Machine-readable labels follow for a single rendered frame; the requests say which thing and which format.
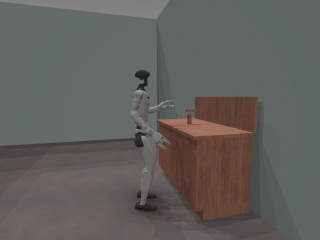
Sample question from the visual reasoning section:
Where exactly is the right robot thigh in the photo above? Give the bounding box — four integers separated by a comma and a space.
134, 133, 155, 177

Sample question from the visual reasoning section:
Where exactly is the left robot hand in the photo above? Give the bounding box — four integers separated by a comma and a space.
158, 100, 174, 110

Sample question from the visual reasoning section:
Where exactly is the humanoid robot head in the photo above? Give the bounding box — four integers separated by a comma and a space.
135, 70, 150, 92

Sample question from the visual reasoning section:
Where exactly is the robot right forearm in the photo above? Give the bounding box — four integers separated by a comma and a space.
131, 111, 155, 136

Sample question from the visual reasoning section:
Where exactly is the robot left forearm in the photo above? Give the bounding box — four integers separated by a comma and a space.
148, 105, 160, 114

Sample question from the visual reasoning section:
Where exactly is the right robot hand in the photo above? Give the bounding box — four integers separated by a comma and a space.
151, 132, 171, 150

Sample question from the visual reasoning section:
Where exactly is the counter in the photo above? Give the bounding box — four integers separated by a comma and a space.
156, 97, 259, 221

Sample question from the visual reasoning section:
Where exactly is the robot right upper arm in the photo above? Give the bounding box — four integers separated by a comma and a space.
130, 90, 144, 118

